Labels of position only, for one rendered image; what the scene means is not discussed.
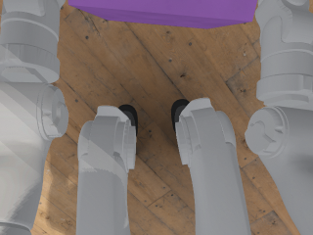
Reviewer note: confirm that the right robot forearm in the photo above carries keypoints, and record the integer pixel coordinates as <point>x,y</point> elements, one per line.
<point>286,55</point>

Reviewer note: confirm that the robot right shin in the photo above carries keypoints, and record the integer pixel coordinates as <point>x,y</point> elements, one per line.
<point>227,127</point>

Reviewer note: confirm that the left robot forearm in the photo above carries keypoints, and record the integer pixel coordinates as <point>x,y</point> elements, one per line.
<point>29,37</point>

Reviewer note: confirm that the left robot upper arm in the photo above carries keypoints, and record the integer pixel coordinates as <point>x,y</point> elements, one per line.
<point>32,115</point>

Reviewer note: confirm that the right robot upper arm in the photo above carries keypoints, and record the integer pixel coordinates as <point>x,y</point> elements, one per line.
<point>282,137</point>

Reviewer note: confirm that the carton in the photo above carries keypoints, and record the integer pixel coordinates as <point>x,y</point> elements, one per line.
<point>203,14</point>

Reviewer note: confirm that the left robot thigh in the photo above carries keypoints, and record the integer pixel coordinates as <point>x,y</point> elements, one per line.
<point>101,207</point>

